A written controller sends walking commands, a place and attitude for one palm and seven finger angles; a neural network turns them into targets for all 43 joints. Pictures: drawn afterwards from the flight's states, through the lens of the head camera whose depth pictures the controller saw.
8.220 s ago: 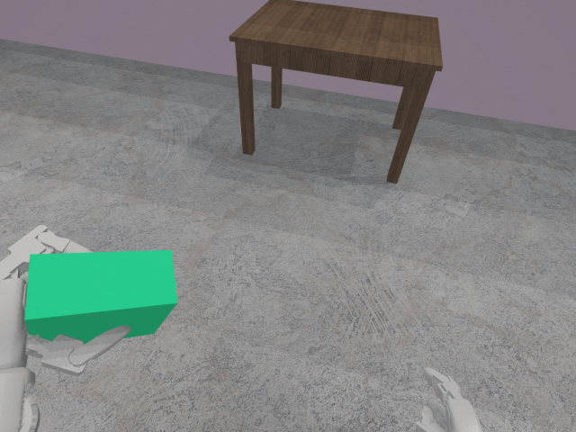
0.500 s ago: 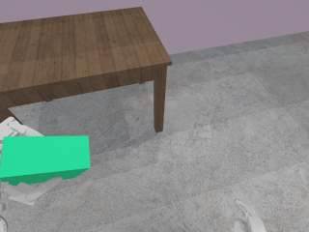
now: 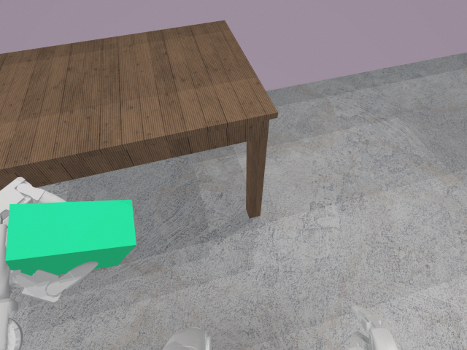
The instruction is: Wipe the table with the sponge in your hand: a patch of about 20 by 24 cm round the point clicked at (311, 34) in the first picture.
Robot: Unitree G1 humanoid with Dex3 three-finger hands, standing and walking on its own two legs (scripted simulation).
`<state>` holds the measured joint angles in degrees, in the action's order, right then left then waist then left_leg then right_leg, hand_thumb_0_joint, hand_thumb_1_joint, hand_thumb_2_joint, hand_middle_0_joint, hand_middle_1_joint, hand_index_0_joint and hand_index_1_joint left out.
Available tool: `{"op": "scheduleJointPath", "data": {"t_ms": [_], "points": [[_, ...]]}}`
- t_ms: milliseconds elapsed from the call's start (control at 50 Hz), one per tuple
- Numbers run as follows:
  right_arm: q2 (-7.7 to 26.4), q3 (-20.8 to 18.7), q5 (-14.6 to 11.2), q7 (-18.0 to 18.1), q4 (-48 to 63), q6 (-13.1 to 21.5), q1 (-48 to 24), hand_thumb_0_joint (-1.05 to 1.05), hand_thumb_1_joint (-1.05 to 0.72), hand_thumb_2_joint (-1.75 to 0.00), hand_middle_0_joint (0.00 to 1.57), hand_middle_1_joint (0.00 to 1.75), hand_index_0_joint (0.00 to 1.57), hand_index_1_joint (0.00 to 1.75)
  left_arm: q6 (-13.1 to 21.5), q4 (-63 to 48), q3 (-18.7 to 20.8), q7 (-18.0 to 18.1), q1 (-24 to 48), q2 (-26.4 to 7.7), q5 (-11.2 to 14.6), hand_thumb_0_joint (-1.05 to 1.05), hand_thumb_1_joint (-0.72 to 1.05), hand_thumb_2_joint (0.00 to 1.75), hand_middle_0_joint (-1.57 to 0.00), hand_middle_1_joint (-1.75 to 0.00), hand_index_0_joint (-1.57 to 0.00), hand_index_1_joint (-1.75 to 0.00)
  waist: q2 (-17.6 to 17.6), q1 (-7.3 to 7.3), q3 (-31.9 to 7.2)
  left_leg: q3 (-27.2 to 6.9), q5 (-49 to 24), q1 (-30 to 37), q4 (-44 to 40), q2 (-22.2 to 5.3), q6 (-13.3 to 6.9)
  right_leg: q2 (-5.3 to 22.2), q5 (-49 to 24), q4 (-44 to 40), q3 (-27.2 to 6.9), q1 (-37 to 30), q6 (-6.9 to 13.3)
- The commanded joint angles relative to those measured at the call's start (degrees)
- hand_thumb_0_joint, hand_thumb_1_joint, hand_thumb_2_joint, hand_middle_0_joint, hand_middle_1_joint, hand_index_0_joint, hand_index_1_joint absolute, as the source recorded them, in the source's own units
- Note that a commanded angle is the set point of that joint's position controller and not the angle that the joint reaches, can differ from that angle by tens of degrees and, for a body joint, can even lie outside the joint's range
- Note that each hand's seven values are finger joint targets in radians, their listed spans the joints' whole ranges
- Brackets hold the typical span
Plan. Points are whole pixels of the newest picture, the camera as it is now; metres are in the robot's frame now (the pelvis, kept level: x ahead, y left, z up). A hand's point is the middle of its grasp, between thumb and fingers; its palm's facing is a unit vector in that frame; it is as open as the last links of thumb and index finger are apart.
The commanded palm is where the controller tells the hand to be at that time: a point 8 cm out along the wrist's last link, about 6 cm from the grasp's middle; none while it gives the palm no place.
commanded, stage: take the last steps up to it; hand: left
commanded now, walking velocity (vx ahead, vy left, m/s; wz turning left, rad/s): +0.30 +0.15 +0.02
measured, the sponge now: (91, 238) +0.23 +0.20 +0.13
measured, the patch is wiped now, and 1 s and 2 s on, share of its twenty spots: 0.00 0.00 0.00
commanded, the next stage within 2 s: come to a stop and stand still in 1.02 s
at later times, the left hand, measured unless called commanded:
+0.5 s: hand (46, 159) +0.34 +0.29 +0.17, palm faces +0.33 -0.79 -0.52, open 10.2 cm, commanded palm +0.28 +0.34 +0.18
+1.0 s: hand (29, 111) +0.43 +0.36 +0.18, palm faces +0.35 -0.80 -0.48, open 10.2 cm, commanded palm +0.37 +0.41 +0.18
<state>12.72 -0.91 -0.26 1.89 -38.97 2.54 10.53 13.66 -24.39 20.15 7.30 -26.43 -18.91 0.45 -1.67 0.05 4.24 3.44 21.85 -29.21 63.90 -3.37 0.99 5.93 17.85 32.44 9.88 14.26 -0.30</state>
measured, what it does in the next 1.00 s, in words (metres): walks ahead: left foot, then right foot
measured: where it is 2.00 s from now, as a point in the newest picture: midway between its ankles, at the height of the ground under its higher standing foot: (195, 344)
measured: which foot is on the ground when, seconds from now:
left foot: up 0.00-0.14, down 0.16-0.48, up 0.50-0.76, down 0.78-1.00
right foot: down 0.00-0.16, up 0.18-0.44, down 0.46-0.78, up 0.80-1.00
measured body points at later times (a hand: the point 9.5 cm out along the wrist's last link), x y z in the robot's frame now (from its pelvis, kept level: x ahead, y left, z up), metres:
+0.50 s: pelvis +0.12 +0.07 -0.01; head +0.14 +0.04 +0.44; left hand +0.31 +0.33 +0.20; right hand +0.27 -0.14 -0.12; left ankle +0.10 +0.17 -0.72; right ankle +0.13 -0.02 -0.74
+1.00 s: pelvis +0.20 +0.14 +0.00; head +0.23 +0.13 +0.44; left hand +0.41 +0.40 +0.21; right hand +0.37 -0.08 -0.10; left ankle +0.23 +0.26 -0.73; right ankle +0.20 +0.05 -0.72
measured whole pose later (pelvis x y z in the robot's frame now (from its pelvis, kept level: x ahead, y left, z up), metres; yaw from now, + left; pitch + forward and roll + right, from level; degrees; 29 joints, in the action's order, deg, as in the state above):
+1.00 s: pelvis +0.20 +0.14 +0.00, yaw -2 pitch +0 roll +1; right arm 8.3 0.1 -0.9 2.2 -33.5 6.4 10.9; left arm 12.9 -30.8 22.5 8.4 -27.8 -23.3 1.6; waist 0.1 -0.9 3.4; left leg 8.7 15.2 -17.5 32.7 -3.5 -0.2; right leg 3.5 25.4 44.4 8.5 21.1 -1.7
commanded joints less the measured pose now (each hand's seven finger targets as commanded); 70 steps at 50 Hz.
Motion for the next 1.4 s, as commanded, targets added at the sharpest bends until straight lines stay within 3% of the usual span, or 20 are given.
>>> {"op": "scheduleJointPath", "data": {"t_ms": [0,100,140,180,260,400,420,460,480,580,700,760,820,980,1000,1040,1100,1200,1280,1380], "points": [[3.2,-1.7,0.5,0.6,11.4,3.5,-5.2,0.00,-0.90,-0.90,0.20,0.30,0.20,0.30,4.9,-18.3,8.5,2.6,1.5,-12.9,0.3,0.00,0.10,1.30,-1.20,-1.60,-1.20,-1.60,11.4,1.00,-8.1,4.0,-3.2,3.6,-19.9,-1.6,-0.5,13.1,-25.1,-11.6,-8.5,-7.1,6.8],[4.2,-3.6,0.3,2.0,12.8,4.7,-2.2,0.00,-0.90,-0.90,0.20,0.30,0.20,0.30,4.9,-23.6,9.3,4.0,2.6,-13.1,0.2,0.00,0.10,1.30,-1.20,-1.60,-1.20,-1.60,0.5,-0.53,-13.0,7.7,-12.5,22.9,-39.2,1.5,-1.1,7.6,-17.9,4.3,-5.2,-4.1,2.6],[6.5,-4.8,-0.4,1.6,13.4,5.0,-1.1,0.00,-0.90,-0.90,0.20,0.30,0.20,0.30,5.8,-23.9,9.1,3.9,3.8,-12.4,0.4,0.00,0.10,1.30,-1.20,-1.60,-1.20,-1.60,-20.0,-0.78,-15.3,-17.5,-30.1,34.0,-42.6,-16.4,-10.5,-2.7,18.0,29.7,-1.5,15.4,-1.5],[5.5,-4.3,-0.3,1.6,11.8,6.0,-1.9,0.00,-0.90,-0.90,0.20,0.30,0.20,0.30,5.7,-18.7,11.0,3.3,3.1,-15.0,0.7,0.00,0.10,1.30,-1.20,-1.60,-1.20,-1.60,-14.7,-0.74,-13.1,-24.0,-21.1,28.6,-44.7,-20.6,-16.7,-0.2,18.3,40.0,-7.7,22.1,-1.1],[5.1,-3.5,-1.0,0.9,10.8,7.0,-2.9,0.00,-0.90,-0.90,0.20,0.30,0.20,0.30,5.2,-21.3,8.2,2.1,0.3,-11.3,1.5,0.00,0.10,1.30,-1.20,-1.60,-1.20,-1.60,-12.5,0.20,-10.7,-7.8,-22.4,23.2,-44.1,-13.8,-12.6,0.7,9.6,26.4,-3.9,18.4,-1.8],[5.1,-1.8,-0.3,2.1,10.8,5.9,-3.1,0.00,-0.90,-0.90,0.20,0.30,0.20,0.30,1.7,-14.9,8.1,2.1,-0.5,-12.0,1.4,0.00,0.10,1.30,-1.20,-1.60,-1.20,-1.60,-5.4,0.41,-10.4,-2.6,-14.7,13.4,-37.8,-10.7,-7.0,-2.7,-0.6,-3.2,0.5,-4.1,-0.9],[4.7,-1.8,-0.4,2.2,10.8,5.3,-3.3,0.00,-0.90,-0.90,0.20,0.30,0.20,0.30,1.6,-13.9,8.7,2.1,0.7,-12.9,1.1,0.00,0.10,1.30,-1.20,-1.60,-1.20,-1.60,-0.5,0.69,-11.0,-0.6,-11.4,9.2,-30.9,-8.7,-5.9,0.9,-3.4,-7.5,-4.7,-9.0,0.9],[3.6,-1.3,-0.2,1.6,12.4,5.0,-4.6,0.00,-0.90,-0.90,0.20,0.30,0.20,0.30,1.3,-11.2,10.9,2.3,3.4,-15.1,1.6,0.00,0.10,1.30,-1.20,-1.60,-1.20,-1.60,18.5,1.17,-9.9,2.9,8.6,-9.3,-5.9,2.2,-1.1,21.0,-8.6,-16.0,-38.1,-16.2,10.8],[5.1,-2.4,-0.3,0.9,10.9,4.8,-4.1,0.00,-0.90,-0.90,0.20,0.30,0.20,0.30,1.7,-11.1,9.1,2.1,4.6,-13.9,2.3,0.00,0.10,1.30,-1.20,-1.60,-1.20,-1.60,18.4,0.63,-7.6,-3.2,7.0,-11.5,2.8,0.3,0.0,23.0,-8.0,-17.6,-39.3,-14.3,11.9],[3.4,-0.9,0.3,0.9,10.5,3.4,-5.1,0.00,-0.90,-0.90,0.20,0.30,0.20,0.30,4.7,-15.9,7.6,1.9,4.6,-12.8,0.5,0.00,0.10,1.30,-1.20,-1.60,-1.20,-1.60,9.3,-0.11,-7.2,-2.5,0.0,-3.6,-8.1,-3.4,0.2,15.3,-31.7,-11.4,-11.3,-8.4,7.3],[2.9,-2.3,0.7,1.7,12.9,4.2,-3.4,0.00,-0.90,-0.90,0.20,0.30,0.20,0.30,4.0,-21.3,8.5,3.9,2.2,-13.2,0.6,0.00,0.10,1.30,-1.20,-1.60,-1.20,-1.60,8.1,0.24,-12.0,8.8,-11.2,16.0,-36.2,3.3,-0.3,10.0,-22.4,-4.1,-6.2,-8.2,4.4],[6.5,-4.2,-0.2,2.2,13.6,4.5,-1.4,0.00,-0.90,-0.90,0.20,0.30,0.20,0.30,4.9,-22.0,8.5,3.8,3.1,-12.5,0.9,0.00,0.10,1.30,-1.20,-1.60,-1.20,-1.60,-15.9,-0.85,-13.9,-12.8,-29.5,31.8,-41.0,-13.1,-7.8,-0.8,9.5,21.4,-0.7,11.7,-1.4],[5.6,-4.0,-0.3,1.8,12.0,5.2,-1.6,0.00,-0.90,-0.90,0.20,0.30,0.20,0.30,5.0,-18.4,10.8,3.0,2.9,-15.0,1.0,0.00,0.10,1.30,-1.20,-1.60,-1.20,-1.60,-14.7,-0.72,-12.3,-18.9,-27.6,28.0,-42.9,-17.6,-15.4,-0.2,17.4,33.0,-6.8,20.1,-1.1],[5.5,-1.8,-0.6,1.8,11.7,5.7,-2.6,0.00,-0.90,-0.90,0.20,0.30,0.20,0.30,1.9,-16.5,7.8,2.2,-1.5,-11.9,1.7,0.00,0.10,1.30,-1.20,-1.60,-1.20,-1.60,-7.2,0.23,-10.4,-3.0,-15.7,12.9,-37.9,-9.9,-6.9,-3.2,0.3,-2.0,-0.4,-3.5,-1.0],[5.2,-1.7,-0.6,1.9,11.6,5.2,-3.0,0.00,-0.90,-0.90,0.20,0.30,0.20,0.30,1.7,-15.0,8.2,2.3,-0.1,-12.4,1.4,0.00,0.10,1.30,-1.20,-1.60,-1.20,-1.60,-3.1,0.27,-10.2,-1.7,-9.6,8.7,-33.7,-8.1,-5.4,-0.5,-3.4,-7.1,-4.1,-7.5,0.2],[3.9,-1.5,-0.6,1.6,12.8,4.5,-3.7,0.00,-0.90,-0.90,0.20,0.30,0.20,0.30,1.0,-10.8,10.4,2.5,1.9,-14.6,2.0,0.00,0.10,1.30,-1.20,-1.60,-1.20,-1.60,20.1,0.65,-7.9,3.2,8.5,-6.7,-10.4,2.7,-0.3,18.9,-11.9,-16.0,-35.7,-11.9,9.0],[3.4,-0.4,-0.2,0.8,10.7,3.6,-4.2,0.00,-0.90,-0.90,0.20,0.30,0.20,0.30,2.3,-11.2,10.1,2.3,3.5,-14.2,2.3,0.00,0.10,1.30,-1.20,-1.60,-1.20,-1.60,10.5,-0.26,-7.2,-5.2,2.8,-9.6,4.5,-0.2,1.2,17.9,-30.5,-12.7,-24.9,-12.5,10.3],[2.4,0.2,0.4,2.1,12.8,3.4,-5.9,0.00,-0.90,-0.90,0.20,0.30,0.20,0.30,2.8,-14.7,7.4,2.9,1.3,-12.1,1.0,0.00,0.10,1.30,-1.20,-1.60,-1.20,-1.60,11.1,0.92,-10.7,3.0,-2.2,5.5,-21.6,1.6,0.6,10.4,-46.0,-7.5,-8.7,-12.5,6.5],[2.9,-0.8,0.6,3.1,13.9,3.0,-3.5,0.00,-0.90,-0.90,0.20,0.30,0.20,0.30,1.5,-19.6,6.8,3.7,0.7,-11.6,1.5,0.00,0.10,1.30,-1.20,-1.60,-1.20,-1.60,6.0,-0.08,-13.8,2.5,-20.5,19.9,-40.0,1.2,0.3,5.5,-31.7,-1.7,-6.5,-9.7,2.4],[4.6,-1.5,1.3,2.3,13.9,4.4,-2.7,0.00,-0.90,-0.90,0.20,0.30,0.20,0.30,2.2,-19.8,8.2,2.5,2.9,-13.4,1.5,0.00,0.10,1.30,-1.20,-1.60,-1.20,-1.60,-16.3,0.20,-10.7,-15.2,-47.5,24.0,-44.8,-16.1,-8.6,-4.5,13.0,14.2,-7.7,6.4,-0.8]]}}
